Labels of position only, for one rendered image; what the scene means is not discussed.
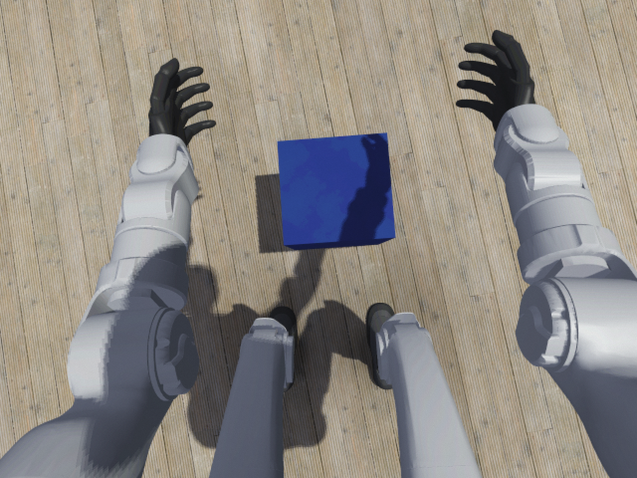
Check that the robot left shin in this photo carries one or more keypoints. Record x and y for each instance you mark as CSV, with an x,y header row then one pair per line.
x,y
264,323

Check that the robot right hand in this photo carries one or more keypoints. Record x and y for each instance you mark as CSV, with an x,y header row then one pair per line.
x,y
511,76

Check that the robot right upper arm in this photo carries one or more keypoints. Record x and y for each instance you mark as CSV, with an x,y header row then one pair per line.
x,y
583,331

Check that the robot left forearm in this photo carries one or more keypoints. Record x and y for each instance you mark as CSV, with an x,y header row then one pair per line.
x,y
147,264

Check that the carton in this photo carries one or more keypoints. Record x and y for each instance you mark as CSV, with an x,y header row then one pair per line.
x,y
336,191

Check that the right robot foot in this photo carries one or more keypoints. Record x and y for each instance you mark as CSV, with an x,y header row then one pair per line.
x,y
376,316

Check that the robot left upper arm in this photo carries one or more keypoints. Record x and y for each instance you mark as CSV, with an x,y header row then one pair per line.
x,y
125,370

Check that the robot left hand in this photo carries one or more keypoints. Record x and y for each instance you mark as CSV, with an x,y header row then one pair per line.
x,y
165,114

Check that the robot right forearm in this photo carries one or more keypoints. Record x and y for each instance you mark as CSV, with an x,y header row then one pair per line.
x,y
559,230

